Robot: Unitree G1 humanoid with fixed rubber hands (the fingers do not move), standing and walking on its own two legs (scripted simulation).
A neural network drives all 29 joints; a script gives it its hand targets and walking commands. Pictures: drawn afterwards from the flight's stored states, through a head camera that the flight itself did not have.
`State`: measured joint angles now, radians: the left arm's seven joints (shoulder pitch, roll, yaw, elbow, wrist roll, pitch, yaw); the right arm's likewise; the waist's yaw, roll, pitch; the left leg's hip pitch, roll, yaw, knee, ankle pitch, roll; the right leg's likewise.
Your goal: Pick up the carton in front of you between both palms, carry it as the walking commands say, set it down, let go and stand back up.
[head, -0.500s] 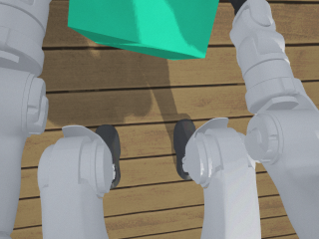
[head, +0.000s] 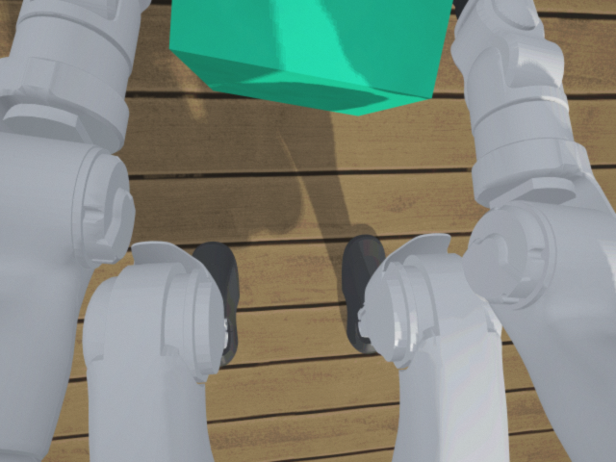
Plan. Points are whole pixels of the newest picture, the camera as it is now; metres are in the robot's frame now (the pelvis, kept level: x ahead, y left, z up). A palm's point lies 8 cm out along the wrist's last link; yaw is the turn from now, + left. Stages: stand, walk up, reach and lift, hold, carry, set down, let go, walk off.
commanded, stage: reach and lift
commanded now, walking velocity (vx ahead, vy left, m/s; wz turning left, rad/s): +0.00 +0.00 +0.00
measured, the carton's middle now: out of the picture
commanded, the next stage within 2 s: none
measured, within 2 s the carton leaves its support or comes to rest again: leaves its support in 0.06 s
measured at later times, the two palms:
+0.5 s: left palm out of the picture +0.52 +0.18 +0.02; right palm out of the picture +0.50 -0.12 +0.02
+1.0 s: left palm out of the picture +0.47 +0.18 +0.15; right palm out of the picture +0.48 -0.12 +0.16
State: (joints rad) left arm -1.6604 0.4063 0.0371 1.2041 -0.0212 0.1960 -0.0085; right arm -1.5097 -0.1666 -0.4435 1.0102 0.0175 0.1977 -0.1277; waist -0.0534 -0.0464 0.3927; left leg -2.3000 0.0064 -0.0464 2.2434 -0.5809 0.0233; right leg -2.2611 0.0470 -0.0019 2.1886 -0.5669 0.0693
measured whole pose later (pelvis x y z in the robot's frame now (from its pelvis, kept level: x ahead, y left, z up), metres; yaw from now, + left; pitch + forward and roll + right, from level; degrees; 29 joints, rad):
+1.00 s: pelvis +0.02 -0.01 +0.20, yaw +6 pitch +40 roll -2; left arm -0.93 0.01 0.37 0.68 0.23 0.43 0.01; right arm -0.84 0.12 -0.52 0.54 -0.21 0.40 -0.06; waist -0.04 -0.01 -0.22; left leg -1.77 -0.05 -0.07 1.55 -0.47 -0.02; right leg -1.74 0.04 0.04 1.54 -0.50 0.05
